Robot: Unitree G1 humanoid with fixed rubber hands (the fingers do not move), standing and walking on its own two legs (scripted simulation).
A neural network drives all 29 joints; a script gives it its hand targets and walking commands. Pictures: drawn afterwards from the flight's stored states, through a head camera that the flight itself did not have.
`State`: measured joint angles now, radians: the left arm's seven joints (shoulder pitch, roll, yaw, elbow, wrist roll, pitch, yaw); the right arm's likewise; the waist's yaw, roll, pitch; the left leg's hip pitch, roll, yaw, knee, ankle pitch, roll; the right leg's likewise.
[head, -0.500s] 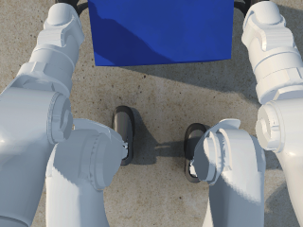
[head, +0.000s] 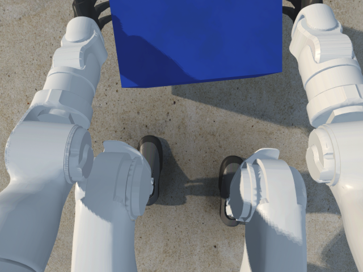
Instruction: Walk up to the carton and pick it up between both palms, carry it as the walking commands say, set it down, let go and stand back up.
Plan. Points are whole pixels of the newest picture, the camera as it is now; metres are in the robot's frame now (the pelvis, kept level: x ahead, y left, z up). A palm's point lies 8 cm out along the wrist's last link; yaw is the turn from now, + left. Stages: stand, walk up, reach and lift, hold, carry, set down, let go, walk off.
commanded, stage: reach and lift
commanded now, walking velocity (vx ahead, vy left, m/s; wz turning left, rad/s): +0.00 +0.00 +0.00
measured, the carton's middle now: (195, 33) +0.53 +0.02 -0.22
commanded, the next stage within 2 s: none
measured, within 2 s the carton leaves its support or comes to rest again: neither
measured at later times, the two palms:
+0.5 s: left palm (74, 4) +0.53 +0.20 -0.09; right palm out of the picture +0.56 -0.16 -0.10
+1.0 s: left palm out of the picture +0.51 +0.21 +0.00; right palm out of the picture +0.54 -0.16 +0.00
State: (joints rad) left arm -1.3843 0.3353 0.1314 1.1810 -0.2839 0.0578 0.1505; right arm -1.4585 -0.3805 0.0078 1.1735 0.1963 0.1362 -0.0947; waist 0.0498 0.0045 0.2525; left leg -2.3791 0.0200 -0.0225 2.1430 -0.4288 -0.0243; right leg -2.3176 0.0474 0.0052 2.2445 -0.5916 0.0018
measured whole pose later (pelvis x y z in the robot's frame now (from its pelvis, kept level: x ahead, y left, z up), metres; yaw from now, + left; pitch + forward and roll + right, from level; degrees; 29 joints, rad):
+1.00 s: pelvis +0.01 +0.01 +0.08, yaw -1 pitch +48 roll +0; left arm -1.08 0.12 0.46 0.70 0.09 0.32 0.08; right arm -1.18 -0.22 -0.31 0.87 -0.11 0.31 -0.03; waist 0.06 -0.03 -0.15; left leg -2.28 -0.05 -0.05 1.86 -0.43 -0.05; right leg -2.23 0.10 0.05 1.94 -0.55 0.04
